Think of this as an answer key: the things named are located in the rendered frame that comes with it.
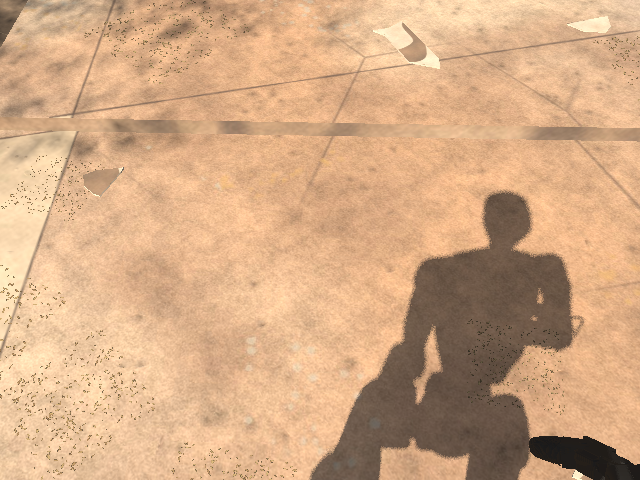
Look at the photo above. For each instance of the robot right hand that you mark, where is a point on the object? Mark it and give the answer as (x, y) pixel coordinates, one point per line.
(588, 456)

